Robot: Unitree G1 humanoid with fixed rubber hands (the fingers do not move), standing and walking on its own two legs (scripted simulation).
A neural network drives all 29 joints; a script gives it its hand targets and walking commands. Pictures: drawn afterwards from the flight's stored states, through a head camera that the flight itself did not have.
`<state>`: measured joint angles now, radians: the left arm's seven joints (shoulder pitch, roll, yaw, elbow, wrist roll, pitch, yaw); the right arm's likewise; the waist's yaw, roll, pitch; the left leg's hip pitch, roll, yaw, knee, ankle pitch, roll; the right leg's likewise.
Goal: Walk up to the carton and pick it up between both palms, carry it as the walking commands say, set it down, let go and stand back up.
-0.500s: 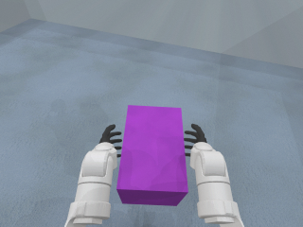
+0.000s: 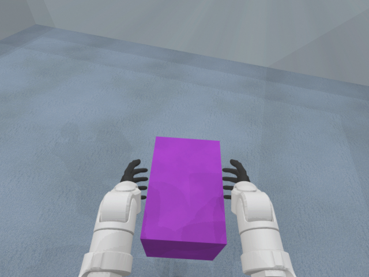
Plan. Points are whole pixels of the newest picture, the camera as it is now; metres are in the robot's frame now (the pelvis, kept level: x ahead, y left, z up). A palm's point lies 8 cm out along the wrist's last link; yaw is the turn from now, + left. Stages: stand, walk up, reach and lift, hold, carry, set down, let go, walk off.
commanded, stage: carry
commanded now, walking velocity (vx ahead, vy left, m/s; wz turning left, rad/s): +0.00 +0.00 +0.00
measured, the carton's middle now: (183, 197) +0.33 +0.01 -0.05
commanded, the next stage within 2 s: none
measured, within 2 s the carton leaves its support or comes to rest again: neither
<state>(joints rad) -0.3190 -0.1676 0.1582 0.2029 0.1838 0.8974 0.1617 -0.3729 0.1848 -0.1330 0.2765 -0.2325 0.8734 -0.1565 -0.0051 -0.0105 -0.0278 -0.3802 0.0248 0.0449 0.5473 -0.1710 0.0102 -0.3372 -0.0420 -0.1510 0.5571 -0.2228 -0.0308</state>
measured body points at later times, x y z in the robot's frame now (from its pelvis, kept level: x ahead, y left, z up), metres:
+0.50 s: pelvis +0.00 +0.00 +0.00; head +0.01 +0.01 +0.45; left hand +0.32 +0.14 +0.02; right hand +0.32 -0.12 +0.03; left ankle +0.07 +0.11 -0.73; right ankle +0.05 -0.10 -0.73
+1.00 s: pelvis -0.04 +0.01 -0.01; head -0.03 +0.02 +0.44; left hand +0.26 +0.15 +0.04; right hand +0.27 -0.11 +0.04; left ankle +0.07 +0.11 -0.73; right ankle +0.05 -0.10 -0.73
